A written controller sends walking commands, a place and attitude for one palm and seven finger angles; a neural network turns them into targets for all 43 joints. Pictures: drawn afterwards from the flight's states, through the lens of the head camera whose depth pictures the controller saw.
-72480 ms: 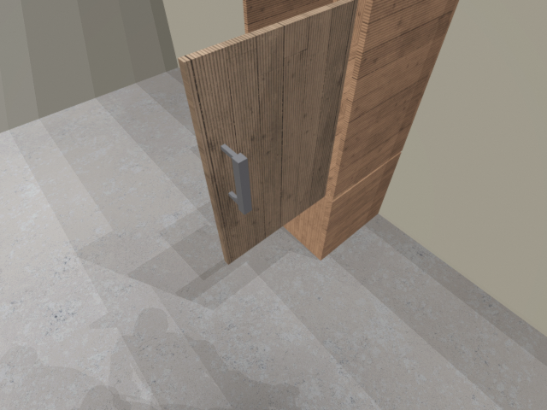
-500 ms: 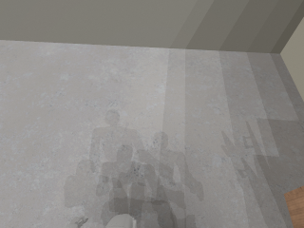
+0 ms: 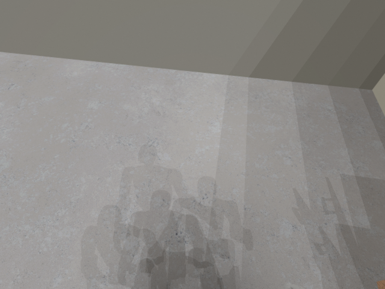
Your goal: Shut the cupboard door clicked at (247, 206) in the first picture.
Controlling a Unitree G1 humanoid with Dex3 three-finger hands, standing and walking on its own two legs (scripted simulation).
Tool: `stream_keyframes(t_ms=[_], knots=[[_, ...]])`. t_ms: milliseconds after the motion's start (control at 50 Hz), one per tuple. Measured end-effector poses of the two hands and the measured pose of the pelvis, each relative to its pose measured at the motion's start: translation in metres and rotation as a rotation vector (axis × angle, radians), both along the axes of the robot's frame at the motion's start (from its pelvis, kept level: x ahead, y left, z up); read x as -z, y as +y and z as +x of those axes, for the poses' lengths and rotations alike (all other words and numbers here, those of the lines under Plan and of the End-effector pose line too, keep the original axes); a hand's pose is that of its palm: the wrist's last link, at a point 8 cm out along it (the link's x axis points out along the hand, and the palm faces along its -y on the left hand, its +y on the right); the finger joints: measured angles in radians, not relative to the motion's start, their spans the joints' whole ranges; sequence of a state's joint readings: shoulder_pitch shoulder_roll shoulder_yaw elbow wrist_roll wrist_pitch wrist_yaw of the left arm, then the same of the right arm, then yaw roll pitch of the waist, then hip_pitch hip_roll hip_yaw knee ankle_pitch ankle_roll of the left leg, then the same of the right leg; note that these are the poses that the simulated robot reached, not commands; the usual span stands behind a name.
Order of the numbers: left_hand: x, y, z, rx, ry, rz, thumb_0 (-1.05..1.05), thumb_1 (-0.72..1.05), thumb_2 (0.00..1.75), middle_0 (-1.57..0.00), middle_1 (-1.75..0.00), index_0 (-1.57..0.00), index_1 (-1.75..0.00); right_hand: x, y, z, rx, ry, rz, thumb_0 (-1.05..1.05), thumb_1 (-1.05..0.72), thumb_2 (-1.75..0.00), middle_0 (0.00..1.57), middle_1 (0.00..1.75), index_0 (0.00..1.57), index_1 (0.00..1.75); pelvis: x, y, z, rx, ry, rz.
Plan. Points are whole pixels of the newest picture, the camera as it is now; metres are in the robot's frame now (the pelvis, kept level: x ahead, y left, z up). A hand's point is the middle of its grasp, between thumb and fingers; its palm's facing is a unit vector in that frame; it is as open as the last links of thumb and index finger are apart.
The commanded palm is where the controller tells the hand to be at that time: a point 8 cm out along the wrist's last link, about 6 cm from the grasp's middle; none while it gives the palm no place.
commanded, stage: turn to face it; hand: left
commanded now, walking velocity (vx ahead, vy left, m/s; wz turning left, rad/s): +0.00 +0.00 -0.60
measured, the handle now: out of the picture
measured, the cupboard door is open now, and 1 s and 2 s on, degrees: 11 11 11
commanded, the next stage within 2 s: none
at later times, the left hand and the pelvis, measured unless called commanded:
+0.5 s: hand (142, 254) +0.21 +0.15 -0.14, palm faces -0.31 -0.90 -0.31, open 7.3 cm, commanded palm none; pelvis +0.01 -0.01 +0.00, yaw -18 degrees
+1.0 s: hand (153, 244) +0.24 +0.13 -0.15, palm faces -0.56 -0.80 -0.22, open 7.4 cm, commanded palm none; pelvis +0.03 +0.01 +0.00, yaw -37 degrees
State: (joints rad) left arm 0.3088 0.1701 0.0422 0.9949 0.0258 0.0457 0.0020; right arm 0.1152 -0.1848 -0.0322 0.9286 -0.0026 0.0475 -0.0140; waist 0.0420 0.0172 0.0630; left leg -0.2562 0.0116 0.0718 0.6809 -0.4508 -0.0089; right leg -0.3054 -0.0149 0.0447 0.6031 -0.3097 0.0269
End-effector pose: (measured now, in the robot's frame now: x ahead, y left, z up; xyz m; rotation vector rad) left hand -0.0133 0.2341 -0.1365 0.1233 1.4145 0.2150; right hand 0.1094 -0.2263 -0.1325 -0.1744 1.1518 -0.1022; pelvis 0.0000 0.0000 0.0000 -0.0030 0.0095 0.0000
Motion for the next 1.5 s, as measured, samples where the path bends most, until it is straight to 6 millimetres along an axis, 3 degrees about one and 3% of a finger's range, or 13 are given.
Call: stream_keyframes(t_ms=[100, 220, 340, 400, 460, 580, 740, 920, 1100, 1200, 1300, 1380, 1500], knots=[[0.009, 0.004, 0.037, 0.063, -0.008, -0.039, 0.01, 0.91, 0.89, -0.21, -0.30, -0.20, -0.30, -0.010, -0.007, -0.029, 0.091, 0.020, -0.058, 0.01, -0.91, -0.90, 0.20, 0.30, 0.21, 0.30, -0.002, 0.008, 0.006, 0.081, 0.000, -0.002], [-0.001, 0.006, 0.118, 0.199, -0.118, -0.029, 0.01, 0.91, 0.89, -0.20, -0.30, -0.20, -0.30, -0.018, -0.021, -0.088, 0.200, 0.119, -0.105, 0.01, -0.91, -0.90, 0.20, 0.30, 0.21, 0.30, -0.009, 0.006, 0.010, 0.149, -0.011, -0.032], [-0.015, -0.013, 0.202, 0.362, -0.272, 0.014, 0.01, 0.91, 0.90, -0.20, -0.30, -0.20, -0.30, -0.005, -0.039, -0.145, 0.325, 0.214, -0.091, 0.01, -0.91, -0.90, 0.20, 0.30, 0.20, 0.30, 0.000, -0.008, 0.015, 0.230, -0.022, -0.033], [-0.019, -0.025, 0.226, 0.421, -0.344, 0.045, 0.00, 0.91, 0.90, -0.20, -0.30, -0.20, -0.30, 0.008, -0.050, -0.161, 0.378, 0.240, -0.076, 0.01, -0.91, -0.90, 0.20, 0.30, 0.20, 0.30, 0.009, -0.015, 0.014, 0.262, -0.028, -0.025], [-0.025, -0.032, 0.230, 0.463, -0.333, 0.060, 0.00, 0.91, 0.89, -0.20, -0.30, -0.20, -0.30, 0.006, -0.054, -0.157, 0.413, 0.216, -0.074, 0.01, -0.91, -0.90, 0.20, 0.30, 0.20, 0.30, 0.004, -0.015, 0.013, 0.296, -0.030, -0.022], [-0.025, -0.042, 0.226, 0.528, -0.270, 0.026, 0.00, 0.91, 0.89, -0.20, -0.30, -0.20, -0.30, -0.008, -0.049, -0.128, 0.436, 0.085, -0.060, 0.01, -0.91, -0.90, 0.20, 0.29, 0.20, 0.30, -0.005, -0.009, 0.017, 0.364, -0.019, 0.001], [-0.001, -0.033, 0.236, 0.556, -0.225, -0.057, 0.01, 0.90, 0.89, -0.21, -0.30, -0.21, -0.30, -0.016, -0.022, -0.107, 0.472, -0.011, -0.101, 0.01, -0.91, -0.90, 0.20, 0.30, 0.20, 0.30, 0.004, 0.017, 0.032, 0.458, -0.001, -0.008], [-0.014, -0.042, 0.260, 0.662, -0.199, -0.068, 0.01, 0.91, 0.89, -0.20, -0.30, -0.20, -0.30, -0.025, 0.002, -0.148, 0.573, 0.055, -0.086, 0.01, -0.90, -0.90, 0.20, 0.30, 0.21, 0.30, -0.010, 0.021, 0.034, 0.582, -0.009, -0.044], [-0.017, -0.078, 0.271, 0.803, -0.251, -0.012, 0.01, 0.91, 0.89, -0.20, -0.30, -0.20, -0.30, 0.007, -0.014, -0.207, 0.742, 0.108, -0.057, 0.01, -0.90, -0.90, 0.20, 0.30, 0.21, 0.30, 0.007, 0.008, 0.024, 0.690, -0.012, -0.031], [-0.019, -0.083, 0.267, 0.848, -0.201, -0.011, 0.01, 0.91, 0.89, -0.21, -0.30, -0.20, -0.30, -0.008, -0.014, -0.209, 0.789, 0.082, -0.075, 0.01, -0.91, -0.90, 0.20, 0.30, 0.20, 0.30, -0.003, 0.011, 0.026, 0.744, -0.009, -0.007], [-0.008, -0.086, 0.279, 0.891, -0.171, -0.044, 0.01, 0.91, 0.89, -0.21, -0.30, -0.21, -0.30, -0.021, -0.005, -0.201, 0.830, 0.044, -0.105, 0.01, -0.91, -0.90, 0.20, 0.30, 0.20, 0.30, -0.003, 0.019, 0.036, 0.804, 0.006, 0.000], [0.003, -0.091, 0.298, 0.928, -0.157, -0.070, 0.01, 0.91, 0.89, -0.21, -0.30, -0.21, -0.30, -0.024, 0.014, -0.202, 0.859, 0.036, -0.134, 0.01, -0.91, -0.90, 0.20, 0.30, 0.20, 0.30, 0.001, 0.026, 0.045, 0.856, 0.014, -0.009], [-0.009, -0.118, 0.322, 1.010, -0.173, -0.099, 0.01, 0.91, 0.89, -0.20, -0.30, -0.20, -0.30, -0.032, 0.050, -0.221, 0.928, 0.099, -0.097, 0.01, -0.91, -0.90, 0.20, 0.30, 0.21, 0.30, -0.011, 0.026, 0.049, 0.932, 0.015, -0.035]])
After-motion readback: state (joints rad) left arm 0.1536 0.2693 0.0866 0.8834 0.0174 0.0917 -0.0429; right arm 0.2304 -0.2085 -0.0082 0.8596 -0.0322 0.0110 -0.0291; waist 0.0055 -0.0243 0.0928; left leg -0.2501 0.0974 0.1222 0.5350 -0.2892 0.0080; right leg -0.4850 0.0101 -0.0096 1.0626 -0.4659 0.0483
